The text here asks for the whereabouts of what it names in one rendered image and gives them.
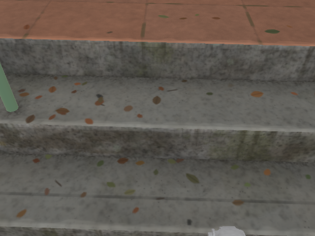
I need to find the right robot thigh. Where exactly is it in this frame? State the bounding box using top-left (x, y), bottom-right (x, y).
top-left (208, 226), bottom-right (245, 236)

